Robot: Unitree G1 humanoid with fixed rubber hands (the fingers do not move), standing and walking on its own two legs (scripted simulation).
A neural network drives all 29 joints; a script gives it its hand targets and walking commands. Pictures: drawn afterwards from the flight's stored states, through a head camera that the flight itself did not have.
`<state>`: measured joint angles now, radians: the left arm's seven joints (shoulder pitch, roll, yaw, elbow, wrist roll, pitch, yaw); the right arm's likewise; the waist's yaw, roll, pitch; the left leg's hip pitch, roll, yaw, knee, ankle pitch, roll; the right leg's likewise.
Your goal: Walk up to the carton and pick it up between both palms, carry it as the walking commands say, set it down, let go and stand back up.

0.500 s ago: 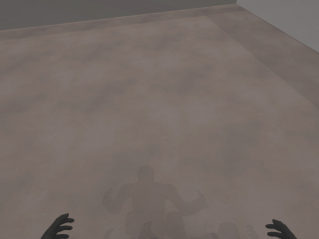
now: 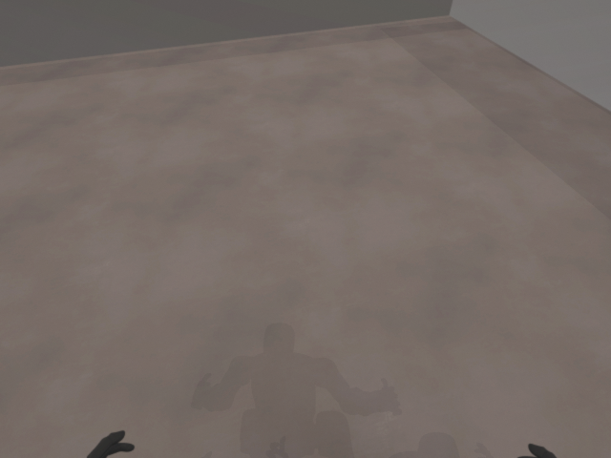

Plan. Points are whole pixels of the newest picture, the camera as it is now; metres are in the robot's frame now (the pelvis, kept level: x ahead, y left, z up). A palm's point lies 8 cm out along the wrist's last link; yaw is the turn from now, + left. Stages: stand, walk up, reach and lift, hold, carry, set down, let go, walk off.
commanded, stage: stand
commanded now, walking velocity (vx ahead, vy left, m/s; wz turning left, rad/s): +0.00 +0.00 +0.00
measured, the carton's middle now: out of the picture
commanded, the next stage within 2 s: walk up in 0.54 s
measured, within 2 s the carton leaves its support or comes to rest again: neither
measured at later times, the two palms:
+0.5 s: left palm out of the picture +0.10 +0.31 -0.10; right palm out of the picture +0.10 -0.31 -0.10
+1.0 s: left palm out of the picture +0.04 +0.25 -0.10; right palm out of the picture +0.12 -0.31 -0.13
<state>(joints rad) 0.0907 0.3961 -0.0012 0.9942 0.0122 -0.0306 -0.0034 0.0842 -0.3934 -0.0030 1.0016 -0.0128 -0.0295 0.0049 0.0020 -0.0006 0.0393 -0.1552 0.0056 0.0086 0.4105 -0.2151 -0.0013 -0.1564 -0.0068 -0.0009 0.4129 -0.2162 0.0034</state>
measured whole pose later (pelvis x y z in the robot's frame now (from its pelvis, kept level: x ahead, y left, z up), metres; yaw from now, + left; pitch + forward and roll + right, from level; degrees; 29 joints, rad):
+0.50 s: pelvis +0.00 +0.00 +0.00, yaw +0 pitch -2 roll +0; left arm 0.09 0.40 0.00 1.05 0.01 -0.02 0.00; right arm 0.08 -0.40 0.00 1.06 -0.01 -0.02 0.00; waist 0.00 0.00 0.04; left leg -0.13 0.01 0.01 0.35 -0.19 0.00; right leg -0.13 -0.01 0.00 0.36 -0.19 0.00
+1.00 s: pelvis -0.02 -0.04 -0.01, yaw +11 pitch +0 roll +1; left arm 0.15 0.29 0.01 0.82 0.01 0.03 0.03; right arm 0.14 -0.33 -0.07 0.90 -0.03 0.08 0.01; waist -0.03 0.02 0.09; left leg -0.44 -0.04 -0.07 0.82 -0.44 -0.03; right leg -0.29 -0.06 -0.07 0.53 -0.24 -0.01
